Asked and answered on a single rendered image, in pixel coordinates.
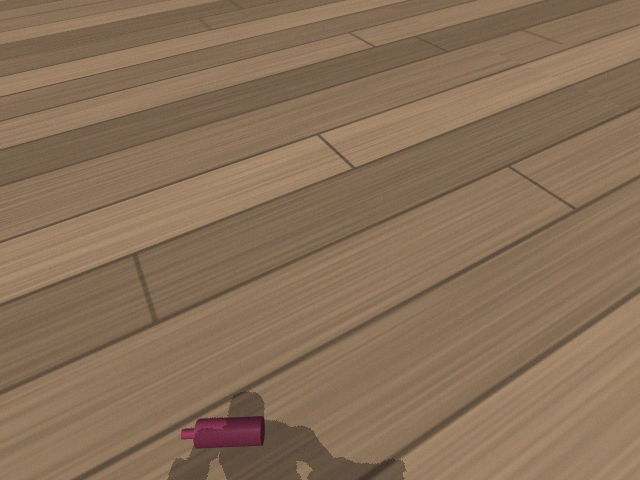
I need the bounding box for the bottle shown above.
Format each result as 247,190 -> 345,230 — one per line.
181,416 -> 265,449

